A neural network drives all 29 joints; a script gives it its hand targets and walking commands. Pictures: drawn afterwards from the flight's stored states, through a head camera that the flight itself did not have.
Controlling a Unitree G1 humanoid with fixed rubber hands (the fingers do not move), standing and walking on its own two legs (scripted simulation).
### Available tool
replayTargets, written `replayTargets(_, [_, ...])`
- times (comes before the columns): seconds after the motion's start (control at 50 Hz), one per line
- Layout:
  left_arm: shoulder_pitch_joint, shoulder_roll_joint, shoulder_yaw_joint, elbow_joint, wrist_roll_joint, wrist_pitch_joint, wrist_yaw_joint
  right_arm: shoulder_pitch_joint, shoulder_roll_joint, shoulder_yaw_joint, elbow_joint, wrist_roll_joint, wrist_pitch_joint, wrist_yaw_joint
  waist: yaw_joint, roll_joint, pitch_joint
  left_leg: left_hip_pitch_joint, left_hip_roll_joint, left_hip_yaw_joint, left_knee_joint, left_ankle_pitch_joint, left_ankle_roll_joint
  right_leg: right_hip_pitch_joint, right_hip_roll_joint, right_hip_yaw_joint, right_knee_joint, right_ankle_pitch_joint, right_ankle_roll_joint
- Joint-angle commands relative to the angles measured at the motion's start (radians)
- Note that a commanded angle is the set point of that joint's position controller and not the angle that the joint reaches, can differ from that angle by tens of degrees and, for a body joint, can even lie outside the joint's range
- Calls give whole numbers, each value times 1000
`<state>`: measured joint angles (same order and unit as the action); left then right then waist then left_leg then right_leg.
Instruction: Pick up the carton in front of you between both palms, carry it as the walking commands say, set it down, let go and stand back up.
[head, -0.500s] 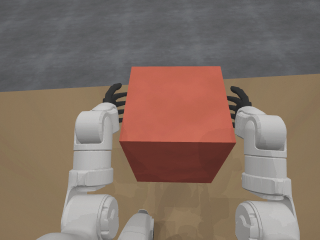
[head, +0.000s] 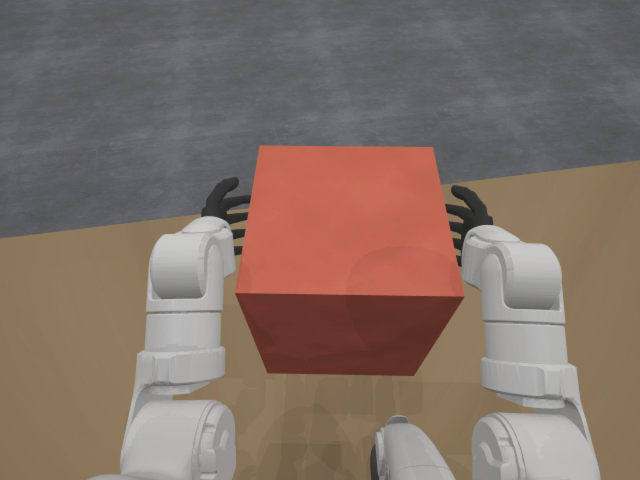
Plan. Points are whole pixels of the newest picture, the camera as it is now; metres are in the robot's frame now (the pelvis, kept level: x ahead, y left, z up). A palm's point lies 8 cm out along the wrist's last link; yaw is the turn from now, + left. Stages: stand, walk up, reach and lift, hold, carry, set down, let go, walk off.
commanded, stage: carry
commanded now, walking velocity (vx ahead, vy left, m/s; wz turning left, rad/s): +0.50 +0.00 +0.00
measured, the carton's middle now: (342, 270) +0.36 -0.02 +0.02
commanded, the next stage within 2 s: none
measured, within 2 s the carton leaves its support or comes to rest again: neither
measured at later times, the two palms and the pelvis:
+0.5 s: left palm (236, 93) +0.65 +0.14 +0.09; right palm (418, 89) +0.67 -0.16 +0.08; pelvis +0.30 -0.03 -0.03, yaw +0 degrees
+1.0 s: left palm (250, 32) +0.97 +0.15 +0.03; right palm (387, 36) +0.94 -0.15 +0.03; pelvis +0.60 +0.02 -0.06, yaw +0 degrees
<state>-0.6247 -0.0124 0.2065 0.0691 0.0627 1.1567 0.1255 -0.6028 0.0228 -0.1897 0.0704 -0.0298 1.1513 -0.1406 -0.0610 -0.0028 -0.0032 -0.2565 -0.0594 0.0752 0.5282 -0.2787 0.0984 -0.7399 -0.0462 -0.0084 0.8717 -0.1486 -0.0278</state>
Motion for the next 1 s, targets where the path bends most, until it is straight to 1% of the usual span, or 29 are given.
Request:
replayTargets(0.0, [-670,-1048,-674,-112,-381,-20,-176,-774,1058,687,-181,466,-17,255,-37,110,-453,447,187,-174,-11,806,61,-8,65,-85,-191,149,-11])
replayTargets(0.04, [-650,-1010,-660,-89,-367,-2,-181,-739,1029,676,-145,451,-5,254,-44,119,-426,435,174,-149,13,797,53,75,90,-111,-330,228,-27])
replayTargets(0.06, [-640,-992,-648,-70,-361,7,-186,-730,1018,671,-124,445,0,254,-33,127,-419,407,172,-136,37,808,43,156,99,-115,-391,256,-43])
replayTargets(0.1, [-618,-960,-615,-20,-350,22,-197,-730,1010,661,-73,439,10,257,38,116,-463,322,151,-73,211,839,-1,433,108,-138,-498,339,-69])
replayTargets(0.12, [-612,-949,-595,1,-344,27,-205,-741,1010,657,-45,437,13,258,90,75,-498,189,128,-45,358,675,-24,639,51,-101,-489,396,-71])
replayTargets(0.14, [-599,-941,-569,32,-343,32,-215,-761,1003,647,-22,431,16,259,94,-49,-555,-58,92,-38,534,159,-40,887,-144,101,-322,708,-83])
replayTargets(0.16, [-634,-912,-549,68,-333,35,-218,-777,1036,632,14,431,28,257,107,-259,-620,-391,-33,-63,785,-362,-82,1168,-354,443,-262,853,-240])
replayTargets(0.18, [-617,-929,-537,103,-343,34,-223,-781,1035,618,23,423,33,251,139,-263,-671,-526,-19,-103,936,-368,-76,1200,-377,581,-321,485,-334])
replayTargets(0.2, [-637,-985,-548,92,-368,28,-233,-818,1045,615,8,417,32,247,145,-194,-607,-567,24,-115,909,-303,-49,1076,-297,552,-386,223,-299])
replayTargets(0.22, [-711,-1032,-566,51,-399,24,-243,-850,1067,607,-6,415,26,242,127,-94,-539,-554,52,-114,845,-227,-46,960,-251,480,-426,153,-254])
replayTargets(0.24, [-786,-1077,-591,11,-438,20,-252,-861,1079,598,-23,409,21,234,106,-48,-484,-523,76,-113,769,-169,-51,847,-231,416,-451,193,-226])
replayTargets(0.26, [-839,-1110,-612,-17,-471,16,-256,-866,1091,591,-37,403,18,225,93,-40,-476,-470,89,-114,714,-139,-57,770,-220,371,-472,192,-213])
replayTargets(0.3, [-869,-1142,-628,-56,-508,10,-258,-849,1101,588,-58,394,13,207,86,-66,-475,-428,92,-90,631,-108,-71,718,-192,295,-484,222,-202])
replayTargets(0.42, [-821,-1112,-645,-107,-518,13,-253,-787,1063,606,-104,357,10,173,133,-94,-492,-549,103,-56,422,102,-79,874,-157,187,-412,564,-186])
replayTargets(0.5, [-751,-1088,-641,-53,-496,21,-260,-740,1026,602,-69,326,23,174,165,-96,-446,-527,62,-5,203,269,-63,918,-89,123,-372,640,-165])
replayTargets(0.56, [-710,-1086,-629,21,-476,14,-270,-704,1012,584,-6,299,28,191,186,-101,-398,-428,20,36,-2,385,-41,912,-64,90,-333,612,-148])
replayTargets(0.6, [-702,-1095,-622,69,-467,3,-276,-686,1006,565,40,284,24,204,157,-125,-392,-266,16,42,-93,432,-10,857,-66,65,-251,614,-117])
replayTargets(0.62, [-707,-1104,-622,92,-467,-2,-280,-675,1002,552,65,279,20,209,120,-121,-416,-125,5,60,-137,455,-1,812,-53,30,-154,648,-88])
replayTargets(0.64, [-717,-1112,-625,111,-469,-8,-284,-666,998,539,82,274,14,215,71,-89,-457,69,33,52,-150,494,-3,703,-32,-11,-2,553,-59])
replayTargets(0.66, [-718,-1118,-624,126,-467,-15,-287,-659,985,519,99,269,10,223,54,16,-515,314,194,-112,-22,698,-7,469,2,-13,199,149,-39])
replayTargets(0.68, [-739,-1144,-616,154,-467,-12,-287,-657,963,487,135,256,5,228,44,212,-594,588,436,-439,89,954,118,175,107,-10,385,-437,-6])
replayTargets(0.7, [-756,-1147,-599,158,-471,-13,-284,-651,958,481,146,263,-5,232,-7,288,-663,663,488,-648,23,596,249,7,129,35,586,-503,-2])
replayTargets(0.72, [-792,-1160,-612,117,-474,-21,-278,-670,1011,504,120,291,-15,239,-6,223,-609,565,416,-645,-42,311,228,-60,88,53,576,-435,-22])
replayTargets(0.74, [-845,-1172,-619,72,-480,-30,-269,-753,1057,534,49,335,-23,245,-4,136,-545,454,362,-575,-80,230,188,-55,62,45,526,-368,-25])
replayTargets(0.76, [-851,-1182,-617,36,-479,-36,-255,-830,1100,572,-15,382,-27,247,18,71,-504,364,340,-517,-105,245,155,-30,34,47,462,-312,-20])
replayTargets(0.78, [-841,-1183,-614,5,-472,-38,-239,-880,1132,602,-63,423,-30,248,33,55,-497,296,331,-475,-124,256,138,11,16,46,409,-283,-12])
replayTargets(0.84, [-750,-1170,-622,-38,-446,-38,-203,-884,1153,645,-142,475,-33,244,41,88,-520,265,300,-380,-123,362,120,38,3,20,307,-234,5])
replayTargets(0.92, [-671,-1131,-644,-65,-401,-39,-180,-802,1127,667,-157,474,-30,251,5,104,-528,400,272,-294,-62,691,99,-84,1,-10,181,-116,16])
replayTargets(0.98, [-672,-1092,-666,-100,-388,-36,-175,-800,1095,684,-185,475,-27,258,-9,108,-503,440,233,-238,-40,789,74,-93,18,-33,53,6,5])
